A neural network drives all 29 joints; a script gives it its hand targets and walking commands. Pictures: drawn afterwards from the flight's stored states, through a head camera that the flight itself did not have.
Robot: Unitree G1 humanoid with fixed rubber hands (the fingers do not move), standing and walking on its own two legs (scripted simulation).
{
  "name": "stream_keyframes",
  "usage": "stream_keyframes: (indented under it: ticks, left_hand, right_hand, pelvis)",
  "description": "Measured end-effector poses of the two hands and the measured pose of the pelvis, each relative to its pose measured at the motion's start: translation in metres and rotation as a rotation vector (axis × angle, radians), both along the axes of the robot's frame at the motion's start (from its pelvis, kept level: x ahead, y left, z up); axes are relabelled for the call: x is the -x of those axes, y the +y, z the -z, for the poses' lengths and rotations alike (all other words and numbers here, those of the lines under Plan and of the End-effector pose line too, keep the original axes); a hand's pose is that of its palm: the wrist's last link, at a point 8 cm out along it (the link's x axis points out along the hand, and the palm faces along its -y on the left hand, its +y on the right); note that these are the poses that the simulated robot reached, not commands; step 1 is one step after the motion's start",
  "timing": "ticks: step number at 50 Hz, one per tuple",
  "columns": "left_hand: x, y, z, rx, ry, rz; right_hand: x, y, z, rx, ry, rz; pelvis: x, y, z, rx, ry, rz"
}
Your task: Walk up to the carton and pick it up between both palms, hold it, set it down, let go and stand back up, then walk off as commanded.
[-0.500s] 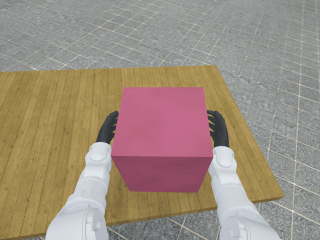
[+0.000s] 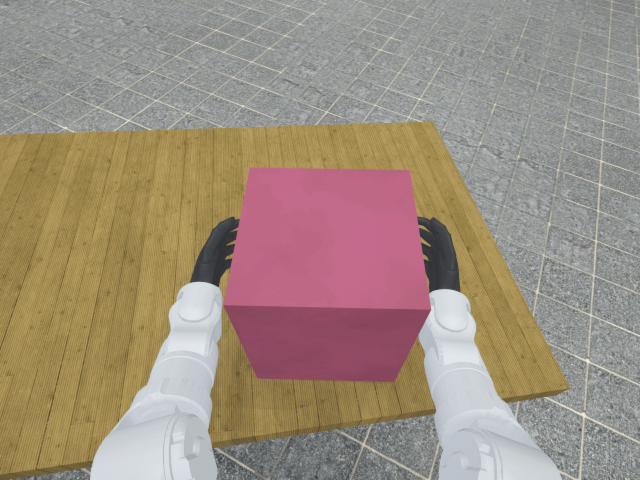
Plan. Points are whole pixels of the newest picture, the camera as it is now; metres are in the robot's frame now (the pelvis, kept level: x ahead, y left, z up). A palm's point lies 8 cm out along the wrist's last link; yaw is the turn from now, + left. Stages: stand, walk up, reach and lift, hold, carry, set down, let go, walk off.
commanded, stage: set down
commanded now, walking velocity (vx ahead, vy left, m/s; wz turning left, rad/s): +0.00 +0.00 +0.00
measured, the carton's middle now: (327, 282) +0.39 -0.01 -0.01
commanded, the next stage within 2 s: none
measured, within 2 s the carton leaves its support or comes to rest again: rests again in 0.50 s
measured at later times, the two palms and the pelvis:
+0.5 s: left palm (209, 299) +0.38 +0.16 -0.04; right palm (432, 298) +0.37 -0.16 -0.01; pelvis -0.01 +0.01 -0.01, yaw -1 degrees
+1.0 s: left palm (172, 290) +0.38 +0.20 -0.02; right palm (429, 308) +0.35 -0.15 -0.01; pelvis -0.03 +0.03 -0.03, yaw -2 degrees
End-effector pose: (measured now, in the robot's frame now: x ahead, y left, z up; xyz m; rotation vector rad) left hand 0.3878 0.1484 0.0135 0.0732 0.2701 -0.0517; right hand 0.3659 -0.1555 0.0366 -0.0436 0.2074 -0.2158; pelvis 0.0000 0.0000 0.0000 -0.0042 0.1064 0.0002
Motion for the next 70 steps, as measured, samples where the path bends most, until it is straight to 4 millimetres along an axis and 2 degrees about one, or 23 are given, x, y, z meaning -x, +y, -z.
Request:
stream_keyframes:
  ticks: [13,18,22,24,27,35,42,51,61,70]
  left_hand:
    - [-0.004,-0.006,0.007,0.033,0.004,0.015]
    - [0.000,-0.002,0.027,0.110,0.055,-0.058]
    - [0.007,0.003,0.051,0.157,0.106,-0.111]
    - [0.006,0.006,0.056,0.162,0.102,-0.128]
    - [0.002,0.015,0.055,0.157,0.063,-0.151]
    - [-0.013,0.047,0.033,0.094,0.001,-0.159]
    - [-0.007,0.055,0.033,0.087,0.032,-0.147]
    - [0.005,0.055,0.031,0.083,0.011,-0.122]
    - [0.017,0.051,0.023,0.075,-0.016,-0.091]
    - [0.043,0.055,0.036,0.084,0.016,-0.098]
  right_hand:
    - [0.000,-0.009,0.012,0.047,0.033,-0.003]
    - [0.006,-0.007,0.034,0.062,0.092,-0.004]
    - [0.004,-0.006,0.044,0.042,0.105,0.003]
    - [0.002,-0.004,0.047,0.038,0.109,0.003]
    - [-0.001,-0.002,0.050,0.034,0.115,-0.001]
    - [-0.003,0.005,0.051,-0.010,0.130,0.012]
    - [0.003,0.005,0.049,-0.008,0.141,0.004]
    - [0.018,0.005,0.049,-0.007,0.125,-0.020]
    - [0.055,-0.004,0.066,0.005,0.155,-0.007]
    - [0.082,-0.012,0.071,0.005,0.134,0.008]
  pelvis:
    - [0.000,0.001,0.002,0.002,0.025,0.000]
    - [0.002,0.003,0.005,0.008,0.066,0.003]
    - [0.005,0.005,0.010,0.019,0.123,0.007]
    - [0.006,0.007,0.012,0.024,0.156,0.010]
    - [0.007,0.009,0.016,0.030,0.204,0.014]
    - [0.012,0.019,0.021,0.044,0.251,0.018]
    - [0.019,0.028,0.024,0.056,0.237,0.019]
    - [0.028,0.031,0.026,0.060,0.223,0.019]
    - [0.038,0.029,0.027,0.057,0.204,0.018]
    - [0.048,0.027,0.028,0.055,0.185,0.018]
